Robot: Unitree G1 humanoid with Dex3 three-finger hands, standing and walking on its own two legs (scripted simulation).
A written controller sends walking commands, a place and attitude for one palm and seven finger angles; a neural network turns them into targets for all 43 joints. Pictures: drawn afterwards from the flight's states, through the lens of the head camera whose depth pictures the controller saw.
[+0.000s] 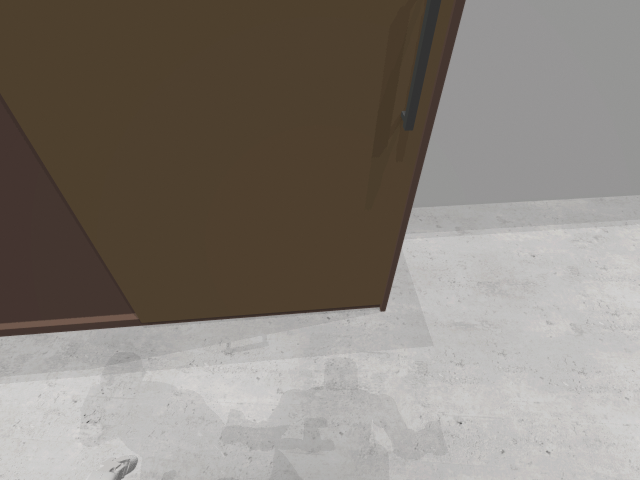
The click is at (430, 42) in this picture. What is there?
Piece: wardrobe's sliding door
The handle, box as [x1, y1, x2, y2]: [401, 0, 440, 130]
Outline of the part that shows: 440,0 427,0 406,110 401,112 403,127 405,130 412,129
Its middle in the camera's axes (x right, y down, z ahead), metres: +0.19 -0.35 +0.73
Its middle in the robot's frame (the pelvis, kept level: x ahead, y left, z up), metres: +0.81 -0.14 +0.18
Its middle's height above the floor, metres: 0.95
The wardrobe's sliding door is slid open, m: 0.00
